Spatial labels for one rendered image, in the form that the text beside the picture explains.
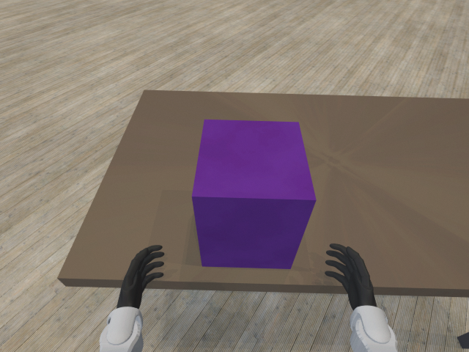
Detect left robot forearm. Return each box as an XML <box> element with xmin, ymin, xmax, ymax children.
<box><xmin>100</xmin><ymin>307</ymin><xmax>144</xmax><ymax>352</ymax></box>

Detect right robot forearm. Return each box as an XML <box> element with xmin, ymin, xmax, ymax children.
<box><xmin>350</xmin><ymin>306</ymin><xmax>398</xmax><ymax>352</ymax></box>

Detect robot right hand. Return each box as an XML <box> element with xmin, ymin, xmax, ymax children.
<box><xmin>325</xmin><ymin>243</ymin><xmax>377</xmax><ymax>311</ymax></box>

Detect carton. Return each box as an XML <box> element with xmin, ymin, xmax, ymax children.
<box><xmin>192</xmin><ymin>120</ymin><xmax>316</xmax><ymax>269</ymax></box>

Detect robot left hand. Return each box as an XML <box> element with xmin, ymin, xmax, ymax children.
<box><xmin>117</xmin><ymin>245</ymin><xmax>164</xmax><ymax>309</ymax></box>

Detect table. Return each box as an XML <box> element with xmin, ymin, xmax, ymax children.
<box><xmin>57</xmin><ymin>90</ymin><xmax>469</xmax><ymax>349</ymax></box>

